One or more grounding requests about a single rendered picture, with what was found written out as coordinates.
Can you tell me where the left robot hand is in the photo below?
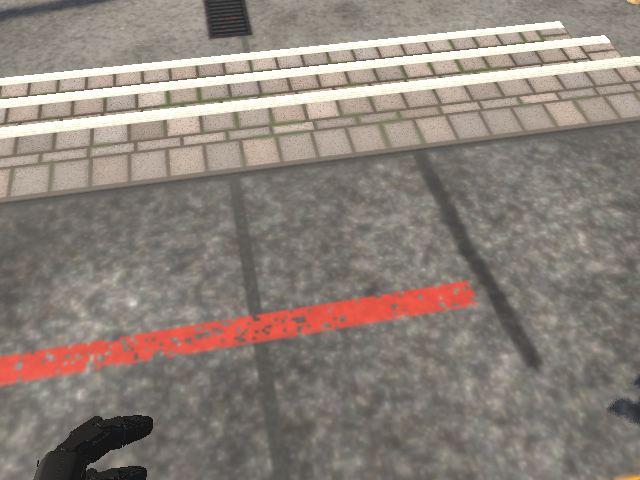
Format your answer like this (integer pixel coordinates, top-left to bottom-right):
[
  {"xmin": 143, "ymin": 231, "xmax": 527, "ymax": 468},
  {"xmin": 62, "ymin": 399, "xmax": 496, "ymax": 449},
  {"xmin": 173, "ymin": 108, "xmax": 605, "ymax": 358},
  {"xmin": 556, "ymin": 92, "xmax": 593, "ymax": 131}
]
[{"xmin": 33, "ymin": 415, "xmax": 153, "ymax": 480}]

